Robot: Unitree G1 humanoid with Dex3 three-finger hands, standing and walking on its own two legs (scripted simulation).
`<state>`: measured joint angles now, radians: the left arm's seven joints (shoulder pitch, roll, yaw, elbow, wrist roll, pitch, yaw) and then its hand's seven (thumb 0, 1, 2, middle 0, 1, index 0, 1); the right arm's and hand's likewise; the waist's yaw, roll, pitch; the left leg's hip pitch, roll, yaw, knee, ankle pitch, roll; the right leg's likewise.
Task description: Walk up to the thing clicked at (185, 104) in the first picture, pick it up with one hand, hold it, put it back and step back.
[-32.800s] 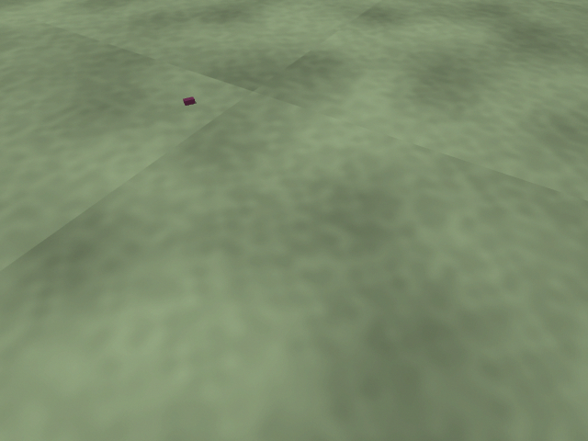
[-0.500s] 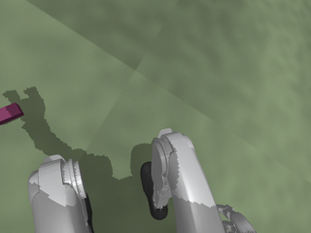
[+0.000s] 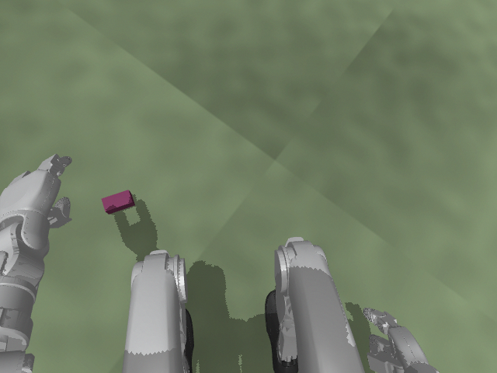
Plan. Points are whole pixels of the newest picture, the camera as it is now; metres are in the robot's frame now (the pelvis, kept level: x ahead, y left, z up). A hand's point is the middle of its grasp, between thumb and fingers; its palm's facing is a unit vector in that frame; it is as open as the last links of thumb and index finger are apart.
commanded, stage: home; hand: left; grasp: from above
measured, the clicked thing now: (118, 202) +0.48 +0.29 -0.40
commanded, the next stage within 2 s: none
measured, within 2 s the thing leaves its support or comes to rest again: neither
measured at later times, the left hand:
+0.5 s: hand (26, 297) +0.25 +0.21 +0.09, palm faces +0.04 -0.94 -0.35, open 7.4 cm
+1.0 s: hand out of the picture +0.22 +0.19 +0.25, palm faces +0.16 -0.97 -0.21, open 7.4 cm
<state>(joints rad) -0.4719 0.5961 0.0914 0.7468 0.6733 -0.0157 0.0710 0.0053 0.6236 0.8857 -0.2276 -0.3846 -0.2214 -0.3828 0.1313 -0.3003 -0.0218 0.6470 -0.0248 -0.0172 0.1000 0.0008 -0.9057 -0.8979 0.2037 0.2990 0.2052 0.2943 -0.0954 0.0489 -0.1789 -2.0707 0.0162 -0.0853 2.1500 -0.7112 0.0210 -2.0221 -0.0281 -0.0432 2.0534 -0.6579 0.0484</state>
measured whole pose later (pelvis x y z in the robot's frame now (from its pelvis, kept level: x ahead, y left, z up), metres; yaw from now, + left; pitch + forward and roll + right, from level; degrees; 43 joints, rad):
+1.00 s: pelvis +0.08 +0.00 +0.30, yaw +6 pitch +11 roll -3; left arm 0.52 0.22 0.04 -0.15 -0.06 0.47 0.04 0.01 0.90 0.90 -0.21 -0.30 -0.20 -0.30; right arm 0.30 -0.22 0.02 0.51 0.02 -0.22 -0.19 0.01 -0.91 -0.90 0.20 0.30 0.20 0.29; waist -0.05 0.06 -0.19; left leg -0.71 0.04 -0.05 1.02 -0.51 -0.01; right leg -0.67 -0.01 -0.07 0.93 -0.46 0.02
